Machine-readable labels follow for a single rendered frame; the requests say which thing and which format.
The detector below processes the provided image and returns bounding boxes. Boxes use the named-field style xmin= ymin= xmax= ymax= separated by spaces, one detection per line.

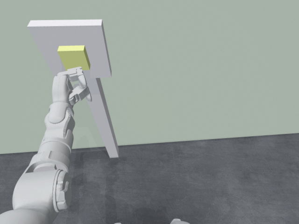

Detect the robot left forearm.
xmin=12 ymin=102 xmax=75 ymax=209

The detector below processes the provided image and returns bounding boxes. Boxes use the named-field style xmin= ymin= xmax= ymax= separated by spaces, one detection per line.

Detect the robot left upper arm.
xmin=0 ymin=169 xmax=72 ymax=224

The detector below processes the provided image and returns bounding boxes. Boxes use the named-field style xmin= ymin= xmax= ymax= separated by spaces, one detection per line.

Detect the panel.
xmin=27 ymin=19 xmax=119 ymax=158

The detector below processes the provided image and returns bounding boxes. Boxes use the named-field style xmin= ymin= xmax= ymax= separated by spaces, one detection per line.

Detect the left robot hand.
xmin=52 ymin=67 xmax=92 ymax=108

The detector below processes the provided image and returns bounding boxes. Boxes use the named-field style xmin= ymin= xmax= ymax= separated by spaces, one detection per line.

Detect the button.
xmin=57 ymin=45 xmax=90 ymax=71

